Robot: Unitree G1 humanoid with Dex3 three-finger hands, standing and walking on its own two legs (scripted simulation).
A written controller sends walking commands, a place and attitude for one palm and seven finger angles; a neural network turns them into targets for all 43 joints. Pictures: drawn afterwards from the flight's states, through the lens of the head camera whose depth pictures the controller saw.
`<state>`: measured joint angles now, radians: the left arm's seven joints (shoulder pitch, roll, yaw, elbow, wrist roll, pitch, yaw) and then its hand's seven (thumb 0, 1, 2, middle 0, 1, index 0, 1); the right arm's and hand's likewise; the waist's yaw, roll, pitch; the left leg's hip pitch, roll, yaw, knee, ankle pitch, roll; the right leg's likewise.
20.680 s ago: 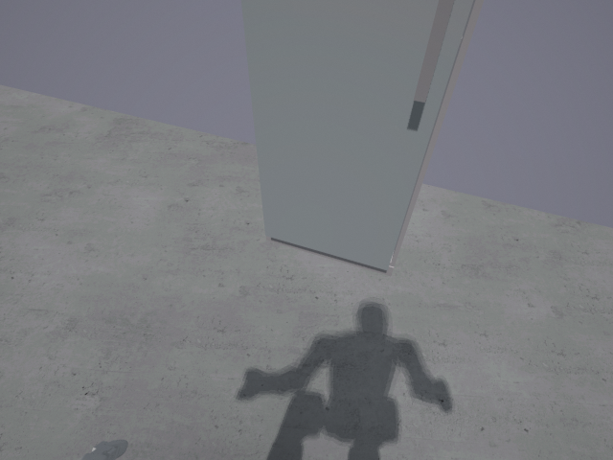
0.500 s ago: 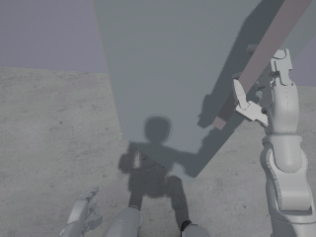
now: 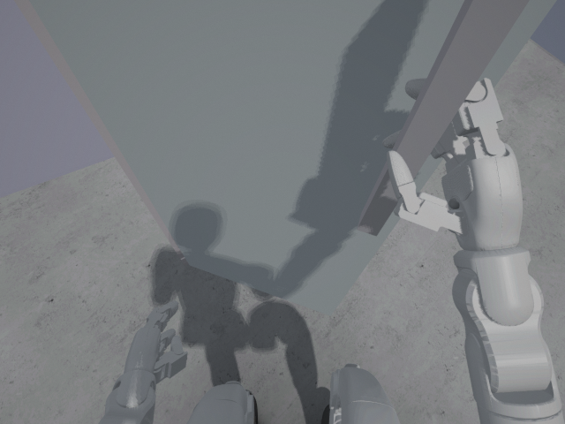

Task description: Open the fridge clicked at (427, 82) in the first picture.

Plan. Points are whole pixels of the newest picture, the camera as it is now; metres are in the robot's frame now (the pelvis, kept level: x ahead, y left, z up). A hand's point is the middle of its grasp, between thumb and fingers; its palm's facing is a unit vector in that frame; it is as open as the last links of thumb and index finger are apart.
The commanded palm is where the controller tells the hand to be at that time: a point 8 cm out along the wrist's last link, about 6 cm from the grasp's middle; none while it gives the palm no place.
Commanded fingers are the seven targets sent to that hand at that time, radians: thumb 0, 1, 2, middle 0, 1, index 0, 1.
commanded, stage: walk backward, drawing the door open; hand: right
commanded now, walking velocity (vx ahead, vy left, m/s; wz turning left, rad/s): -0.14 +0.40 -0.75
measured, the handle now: (426, 110) +0.38 -0.08 +0.24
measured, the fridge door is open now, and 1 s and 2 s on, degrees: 48 79 78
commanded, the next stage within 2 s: stop walking and hold the door back in 0.96 s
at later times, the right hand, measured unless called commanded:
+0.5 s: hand (336, 287) +0.23 -0.01 +0.19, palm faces +0.28 +0.92 -0.29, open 8.5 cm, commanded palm +0.18 -0.05 +0.20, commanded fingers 0.00 -0.90 -0.90 0.45 1.40 0.45 1.40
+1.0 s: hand (163, 414) +0.13 +0.10 +0.19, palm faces +0.67 +0.67 -0.32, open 8.6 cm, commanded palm +0.07 +0.08 +0.20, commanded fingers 0.00 -0.90 -0.90 0.45 1.40 0.45 1.40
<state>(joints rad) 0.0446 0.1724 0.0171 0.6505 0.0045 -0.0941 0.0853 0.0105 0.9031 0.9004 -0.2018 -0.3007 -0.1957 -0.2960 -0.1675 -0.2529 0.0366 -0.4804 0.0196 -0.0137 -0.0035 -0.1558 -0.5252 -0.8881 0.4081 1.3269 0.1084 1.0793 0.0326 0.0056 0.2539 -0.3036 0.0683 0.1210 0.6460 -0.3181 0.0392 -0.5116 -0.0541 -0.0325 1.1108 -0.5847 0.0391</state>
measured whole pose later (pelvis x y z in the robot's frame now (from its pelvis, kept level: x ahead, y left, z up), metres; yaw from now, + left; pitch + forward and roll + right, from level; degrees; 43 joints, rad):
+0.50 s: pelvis +0.00 +0.20 -0.01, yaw -23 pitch -2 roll +1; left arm 0.08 0.15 0.02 0.62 0.01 -0.08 0.04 0.01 0.90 0.90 -0.20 -0.30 -0.20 -0.30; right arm -0.06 -0.33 -0.02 -0.57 0.02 -0.06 0.04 -0.27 -0.44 -0.98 0.48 1.40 0.12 1.06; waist 0.01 0.01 0.22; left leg -0.52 0.01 0.02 1.08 -0.43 -0.05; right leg -0.36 -0.11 0.02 0.72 -0.32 0.06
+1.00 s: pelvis +0.04 +0.39 +0.00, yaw -42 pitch -3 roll +2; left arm 0.14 0.16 0.00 0.63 0.02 -0.11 0.05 0.01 0.90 0.90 -0.20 -0.30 -0.19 -0.30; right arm 0.16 -0.33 -0.10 -0.55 0.03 -0.08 0.00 -0.29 -0.43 -1.03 0.45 1.40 0.10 1.04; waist 0.01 -0.02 0.14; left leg -0.43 -0.02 0.00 0.88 -0.42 -0.04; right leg -0.31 -0.09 0.01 0.55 -0.19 0.04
